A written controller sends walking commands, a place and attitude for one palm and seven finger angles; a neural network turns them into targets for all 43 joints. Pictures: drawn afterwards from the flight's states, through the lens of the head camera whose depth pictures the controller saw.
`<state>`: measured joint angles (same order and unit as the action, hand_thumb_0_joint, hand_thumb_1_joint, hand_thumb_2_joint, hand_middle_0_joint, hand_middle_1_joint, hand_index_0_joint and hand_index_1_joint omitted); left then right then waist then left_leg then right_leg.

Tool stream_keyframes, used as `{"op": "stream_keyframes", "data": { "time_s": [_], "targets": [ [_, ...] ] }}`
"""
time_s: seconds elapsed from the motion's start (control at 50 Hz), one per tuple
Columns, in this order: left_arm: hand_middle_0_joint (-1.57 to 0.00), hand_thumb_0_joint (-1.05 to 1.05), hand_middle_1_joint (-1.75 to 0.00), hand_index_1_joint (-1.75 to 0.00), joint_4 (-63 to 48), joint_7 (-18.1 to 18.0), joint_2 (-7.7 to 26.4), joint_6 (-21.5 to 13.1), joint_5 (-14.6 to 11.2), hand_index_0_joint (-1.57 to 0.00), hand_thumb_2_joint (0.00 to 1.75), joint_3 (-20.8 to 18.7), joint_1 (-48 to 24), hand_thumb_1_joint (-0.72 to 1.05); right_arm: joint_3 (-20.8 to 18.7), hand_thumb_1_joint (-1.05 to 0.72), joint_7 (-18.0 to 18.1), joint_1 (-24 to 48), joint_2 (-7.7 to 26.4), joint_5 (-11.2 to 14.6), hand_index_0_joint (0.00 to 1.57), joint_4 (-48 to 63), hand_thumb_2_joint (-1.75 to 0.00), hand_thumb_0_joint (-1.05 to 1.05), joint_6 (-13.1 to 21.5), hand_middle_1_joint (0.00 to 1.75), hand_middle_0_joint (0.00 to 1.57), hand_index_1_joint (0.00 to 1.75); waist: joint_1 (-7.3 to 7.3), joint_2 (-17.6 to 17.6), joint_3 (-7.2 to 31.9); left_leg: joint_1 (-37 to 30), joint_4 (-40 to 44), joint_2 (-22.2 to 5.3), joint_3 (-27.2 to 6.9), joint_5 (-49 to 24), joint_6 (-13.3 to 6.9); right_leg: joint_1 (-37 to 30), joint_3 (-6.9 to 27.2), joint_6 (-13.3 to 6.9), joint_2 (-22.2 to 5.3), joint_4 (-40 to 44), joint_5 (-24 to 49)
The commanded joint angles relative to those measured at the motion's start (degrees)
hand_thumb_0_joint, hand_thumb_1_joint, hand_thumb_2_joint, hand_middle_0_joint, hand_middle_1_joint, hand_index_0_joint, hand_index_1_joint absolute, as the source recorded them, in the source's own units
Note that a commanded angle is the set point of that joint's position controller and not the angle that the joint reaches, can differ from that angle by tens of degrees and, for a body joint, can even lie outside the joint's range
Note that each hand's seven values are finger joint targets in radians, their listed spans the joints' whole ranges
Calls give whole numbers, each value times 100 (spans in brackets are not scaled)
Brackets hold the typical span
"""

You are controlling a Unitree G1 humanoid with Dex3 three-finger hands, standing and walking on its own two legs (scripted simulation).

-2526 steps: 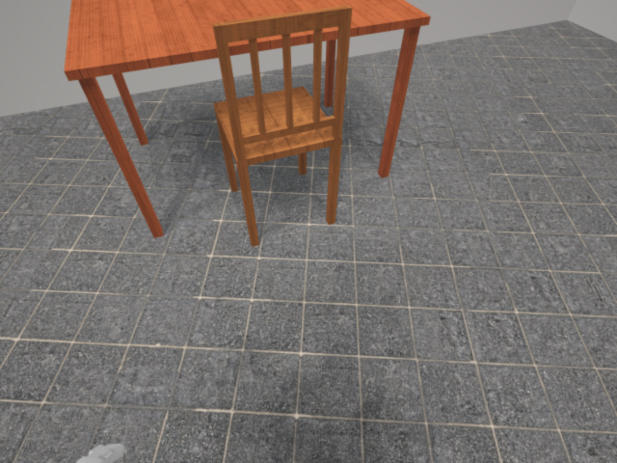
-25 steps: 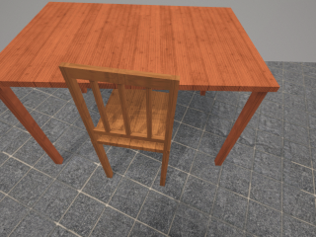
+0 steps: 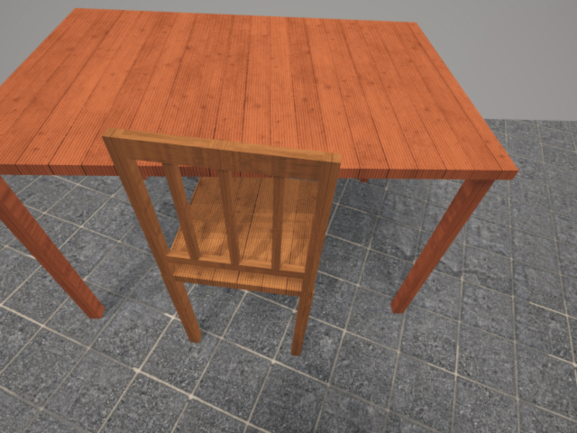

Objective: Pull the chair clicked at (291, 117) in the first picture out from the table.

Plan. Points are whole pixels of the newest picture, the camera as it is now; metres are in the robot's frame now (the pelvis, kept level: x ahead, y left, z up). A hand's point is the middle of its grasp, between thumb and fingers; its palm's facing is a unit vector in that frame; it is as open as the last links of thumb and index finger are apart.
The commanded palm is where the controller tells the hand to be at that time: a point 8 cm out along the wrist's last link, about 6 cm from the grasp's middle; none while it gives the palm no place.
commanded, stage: shuffle to correct the standing spot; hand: left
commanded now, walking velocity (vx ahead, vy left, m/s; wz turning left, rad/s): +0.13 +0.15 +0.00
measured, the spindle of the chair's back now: (230, 220) +0.50 +0.16 -0.07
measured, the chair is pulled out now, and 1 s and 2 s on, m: -0.08 -0.08 -0.08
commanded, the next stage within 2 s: come to a stop and stand still in 0.32 s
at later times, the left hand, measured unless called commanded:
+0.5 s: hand out of the picture +0.09 +0.26 -0.18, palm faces +0.03 -0.98 -0.19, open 7.4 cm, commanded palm none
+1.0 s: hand out of the picture +0.09 +0.26 -0.16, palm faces -0.02 -0.98 -0.21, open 7.4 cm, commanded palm none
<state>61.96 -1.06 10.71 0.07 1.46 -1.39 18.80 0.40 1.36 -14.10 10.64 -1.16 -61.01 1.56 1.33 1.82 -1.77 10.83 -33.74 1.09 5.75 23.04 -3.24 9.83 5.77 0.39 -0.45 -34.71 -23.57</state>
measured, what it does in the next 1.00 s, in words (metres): steps to the left: right foot, then left foot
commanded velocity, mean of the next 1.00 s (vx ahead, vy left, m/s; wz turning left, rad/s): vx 0.01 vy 0.00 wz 0.00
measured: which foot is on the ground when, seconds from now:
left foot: down 0.00-0.22, up 0.24-0.48, down 0.50-1.00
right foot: down 0.00-0.00, up 0.02-0.20, down 0.22-0.50, up 0.52-0.80, down 0.82-1.00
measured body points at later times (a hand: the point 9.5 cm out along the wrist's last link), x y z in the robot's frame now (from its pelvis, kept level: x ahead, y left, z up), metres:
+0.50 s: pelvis +0.07 +0.07 +0.00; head +0.09 +0.09 +0.45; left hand +0.09 +0.31 -0.16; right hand +0.10 -0.17 -0.14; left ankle +0.10 +0.20 -0.73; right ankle +0.03 -0.10 -0.73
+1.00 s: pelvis +0.06 +0.09 +0.00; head +0.06 +0.08 +0.45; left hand +0.09 +0.31 -0.15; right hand +0.09 -0.15 -0.15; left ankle +0.08 +0.20 -0.73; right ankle +0.06 +0.00 -0.73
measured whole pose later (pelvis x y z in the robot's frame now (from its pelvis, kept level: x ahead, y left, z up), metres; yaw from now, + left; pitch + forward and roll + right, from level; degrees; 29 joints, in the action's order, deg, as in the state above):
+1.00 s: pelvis +0.06 +0.09 +0.00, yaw -1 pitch -1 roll -2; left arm 57.8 -2.3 8.2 0.4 1.6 0.1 17.9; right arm -1.5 0.8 -14.6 10.8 -0.9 -57.8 -1.5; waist -1.5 -2.7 -0.5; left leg 16.0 -34.0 -3.2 3.1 17.5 -0.1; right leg 13.1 -4.1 -2.8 2.8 -29.7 -16.0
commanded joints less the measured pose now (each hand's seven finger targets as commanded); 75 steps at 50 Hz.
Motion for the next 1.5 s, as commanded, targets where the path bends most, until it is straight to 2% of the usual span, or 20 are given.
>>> {"op": "stream_keyframes", "data": {
  "time_s": [0.0, 0.14, 0.16, 0.18, 0.2, 0.26, 0.32, 0.42, 0.46, 0.48, 0.5, 0.66, 0.76, 0.84, 0.86, 0.88, 0.92, 1.02, 1.12, 1.48],
  "targets": [
    [-20, 0, -30, -30, -671, -74, 392, -76, -12, -20, 90, -78, -646, 90, -154, -90, 76, -1309, 864, -50, 20, -1, -90, 0, 72, 30, 20, 30, -464, -1267, -395, -1366, 1348, -1905, -1710, -4606, -1124, 2336, -797, -275, 9, -2252, -1282],
    [-20, 0, -30, -30, -419, 11, 229, -116, 12, -20, 90, -107, 311, 90, -133, -90, 18, -499, 821, 28, 20, 230, -90, 0, 68, 30, 20, 30, 357, -413, 57, 104, 505, -1053, -488, -3609, -569, -325, -1216, -332, -173, 375, 1011],
    [-20, 0, -30, -30, -295, -36, 573, -197, 19, -20, 90, -179, 799, 90, -130, -90, -13, -511, 720, 81, 20, 240, -90, 0, 97, 30, 20, 30, 547, 247, 321, 642, -250, -747, -261, -2780, -296, -1190, -506, -488, -744, 856, 1618],
    [-20, 0, -30, -30, -247, -104, 1065, -244, 30, -20, 90, -275, 1121, 90, -114, -90, -43, -631, 490, 99, 20, 382, -90, 0, 121, 30, 20, 30, 521, 1380, 494, 1885, -1459, -49, 121, -464, 68, -1922, 1668, -1179, -2293, 1434, 2603],
    [-20, 0, -30, -30, -310, -109, 1268, -227, -46, -20, 90, -310, 1131, 90, -161, -90, -26, -496, 540, 20, 20, 461, -90, 0, 55, 30, 20, 30, 492, 890, 397, 2184, -2572, -97, -245, 1336, 219, -1515, 2260, -1840, -3021, 1832, 3006],
    [-20, 0, -30, -30, -557, -176, 890, -210, -7, -20, 90, -290, 127, 90, -225, -90, -113, -145, 396, -27, 20, 479, -90, 0, -145, 30, 20, 30, 128, 652, -449, 2419, -3127, -613, -751, 579, 329, -29, 1152, -1518, -2476, 1935, 2352],
    [-20, 0, -30, -30, -742, -108, 989, -227, 34, -20, 90, -329, -380, 90, -217, -90, -219, -473, 167, 18, 20, 441, -90, 0, -193, 30, 20, 30, -138, 798, -74, 1403, -1946, -550, -355, -29, 433, 656, -155, -1002, -1887, 1877, 2291],
    [-20, 0, -30, -30, -684, -28, 1198, -85, 20, -20, 90, -433, -411, 90, -209, -90, -201, -809, 134, 18, 20, 398, -90, 0, -76, 30, 20, 30, -181, 706, 98, -21, 329, -94, 393, -992, 536, 868, -643, -537, -1344, 1088, 1283],
    [-20, 0, -30, -30, -755, -15, 564, 31, -9, -20, 90, -268, -252, 90, -315, -90, -118, -1232, 677, -34, 20, 331, -90, 0, 24, 30, 20, 30, -268, -1087, 336, -722, 1070, -1139, -907, -2565, 203, 1370, -1248, -34, -465, -512, -26],
    [-20, 0, -30, -30, -819, -48, 306, 73, -61, -20, 90, -196, -188, 90, -338, -90, -58, -1263, 1013, -58, 20, 410, -90, 0, 2, 30, 20, 30, -282, -1760, 365, -348, 1565, -2008, -1943, -3264, -412, 1480, -1167, 73, -192, -1331, -1254],
    [-20, 0, -30, -30, -824, -88, 280, 76, -61, -20, 90, -156, -237, 90, -317, -90, 7, -1077, 941, -73, 20, 442, -90, 0, 9, 30, 20, 30, -274, -1342, 252, -18, 1687, -2146, -2182, -3372, -717, 1407, -847, -33, -233, -1756, -1304],
    [-20, 0, -30, -30, -468, -39, 346, 151, -68, -20, 90, -115, -132, 90, -348, -90, 151, -189, 815, -44, 20, 365, -90, 0, -84, 30, 20, 30, -171, -955, 293, -212, 1303, -1911, -1346, -4583, -695, 835, -731, -13, -179, -760, -312],
    [-20, 0, -30, -30, -489, -43, 329, 145, -18, -20, 90, -153, 222, 90, -406, -90, 135, 2, 811, -13, 20, 423, -90, 0, -165, 30, 20, 30, -9, -637, 313, 361, 1061, -1714, -1198, -3026, -417, -8, -698, -90, -128, 563, 805],
    [-20, 0, -30, -30, -532, -67, 657, -44, -29, -20, 90, -67, -131, 90, -231, -90, 31, -24, 160, 37, 20, 395, -90, 0, -265, 30, 20, 30, -242, 969, 111, 269, 449, -390, -251, -303, 382, 753, 574, -673, -1184, 1959, 908],
    [-20, 0, -30, -30, -513, -75, 621, -61, -39, -20, 90, -36, -241, 90, -216, -90, 12, -36, 133, 34, 20, 316, -90, 0, -288, 30, 20, 30, -260, 896, -127, 81, 440, -411, -296, -330, 375, 1099, 524, -706, -1177, 2179, 405],
    [-20, 0, -30, -30, -621, -287, 625, -57, 97, -20, 90, -48, -7, 90, -361, -90, -16, 40, 682, 5, 20, 556, -90, 0, -209, 30, 20, 30, -254, 134, -175, 231, -328, -412, -122, -710, 462, 792, 734, -468, -1078, 1725, 2384],
    [-20, 0, -30, -30, -986, -224, 848, -125, -10, -20, 90, -55, -338, 90, -266, -90, -99, -167, 339, 21, 20, 680, -90, 0, -220, 30, 20, 30, -366, 221, 92, 568, -443, -378, -245, -222, 344, 727, 366, -709, -955, 1804, 564],
    [-20, 0, -30, -30, -931, -153, 563, -145, -51, -20, 90, -8, -185, 90, -155, -90, -78, -434, 418, -10, 20, 648, -90, 0, -76, 30, 20, 30, -294, -705, -293, 579, 901, -699, -885, -724, 104, 934, -174, -437, -439, 1231, 157],
    [-20, 0, -30, -30, -767, -113, 477, -149, -64, -20, 90, 57, 65, 90, -114, -90, -64, -370, 494, 7, 20, 616, -90, 0, -56, 30, 20, 30, -134, -43, -262, 778, 1178, -659, -894, -383, 95, 535, -118, -347, -425, 1340, 268],
    [-20, 0, -30, -30, -385, -146, 507, -186, -73, -20, 90, 125, 103, 90, -54, -90, -5, -371, 439, 67, 20, 43, -90, 0, 52, 30, 20, 30, -117, -190, -77, 8, 1171, -706, -731, -1814, 129, 263, -186, -272, -538, 1245, 1847]
  ]
}}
